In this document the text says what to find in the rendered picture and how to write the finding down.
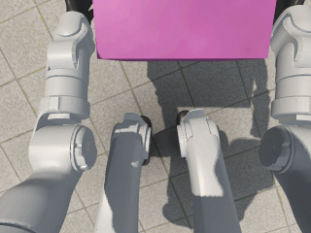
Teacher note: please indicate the left robot forearm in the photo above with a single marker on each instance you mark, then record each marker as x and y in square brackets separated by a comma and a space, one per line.
[67, 74]

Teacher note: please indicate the robot right upper arm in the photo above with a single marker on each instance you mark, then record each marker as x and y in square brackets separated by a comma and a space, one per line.
[286, 151]

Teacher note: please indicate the right robot hand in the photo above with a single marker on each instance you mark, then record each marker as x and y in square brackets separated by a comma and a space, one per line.
[282, 5]

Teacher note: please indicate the robot foot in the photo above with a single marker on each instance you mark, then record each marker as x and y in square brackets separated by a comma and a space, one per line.
[147, 121]
[180, 117]

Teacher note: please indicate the left robot hand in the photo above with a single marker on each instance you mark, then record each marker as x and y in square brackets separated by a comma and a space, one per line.
[80, 6]

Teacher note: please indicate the carton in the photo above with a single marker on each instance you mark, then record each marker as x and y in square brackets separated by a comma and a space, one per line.
[183, 30]

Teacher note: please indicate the robot left upper arm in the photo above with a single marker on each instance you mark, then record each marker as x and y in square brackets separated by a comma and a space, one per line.
[59, 154]

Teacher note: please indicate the right robot forearm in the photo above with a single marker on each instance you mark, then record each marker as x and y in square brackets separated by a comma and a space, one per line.
[291, 43]

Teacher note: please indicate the left robot foot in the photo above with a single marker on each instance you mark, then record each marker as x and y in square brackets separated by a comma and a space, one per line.
[147, 121]

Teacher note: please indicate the right robot foot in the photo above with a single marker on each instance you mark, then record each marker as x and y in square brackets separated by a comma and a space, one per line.
[180, 117]

